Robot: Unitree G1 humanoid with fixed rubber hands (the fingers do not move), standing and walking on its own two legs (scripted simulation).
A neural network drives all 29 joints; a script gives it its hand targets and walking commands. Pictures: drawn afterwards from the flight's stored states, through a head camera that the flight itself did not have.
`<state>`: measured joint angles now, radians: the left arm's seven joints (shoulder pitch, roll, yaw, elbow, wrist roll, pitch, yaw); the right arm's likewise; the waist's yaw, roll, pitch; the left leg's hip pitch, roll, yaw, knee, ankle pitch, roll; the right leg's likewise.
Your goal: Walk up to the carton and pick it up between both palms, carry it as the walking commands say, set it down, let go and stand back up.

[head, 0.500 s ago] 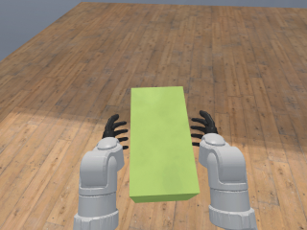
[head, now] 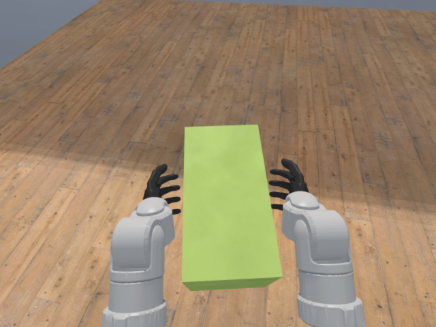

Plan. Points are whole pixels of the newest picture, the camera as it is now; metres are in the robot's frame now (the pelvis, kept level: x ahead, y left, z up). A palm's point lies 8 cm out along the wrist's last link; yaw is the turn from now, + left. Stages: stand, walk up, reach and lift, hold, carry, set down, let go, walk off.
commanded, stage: carry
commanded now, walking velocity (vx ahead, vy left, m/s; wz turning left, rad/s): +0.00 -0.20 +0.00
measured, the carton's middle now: (224, 206) +0.36 +0.02 +0.01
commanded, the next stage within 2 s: none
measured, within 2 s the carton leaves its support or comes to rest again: neither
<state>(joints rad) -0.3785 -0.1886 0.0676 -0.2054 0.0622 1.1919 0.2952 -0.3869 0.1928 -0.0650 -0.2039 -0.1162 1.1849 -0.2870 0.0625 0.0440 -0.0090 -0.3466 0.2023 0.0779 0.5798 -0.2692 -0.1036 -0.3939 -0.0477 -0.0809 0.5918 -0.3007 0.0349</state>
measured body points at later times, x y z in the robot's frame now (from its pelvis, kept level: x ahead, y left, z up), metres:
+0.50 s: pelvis -0.06 -0.15 +0.01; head -0.03 -0.15 +0.45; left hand +0.25 -0.01 +0.09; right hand +0.27 -0.25 +0.09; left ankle -0.05 +0.01 -0.73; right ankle -0.03 -0.29 -0.70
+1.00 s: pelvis -0.11 -0.29 +0.00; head -0.12 -0.29 +0.45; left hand +0.19 -0.16 +0.09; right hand +0.20 -0.40 +0.09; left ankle -0.12 -0.16 -0.73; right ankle -0.03 -0.33 -0.73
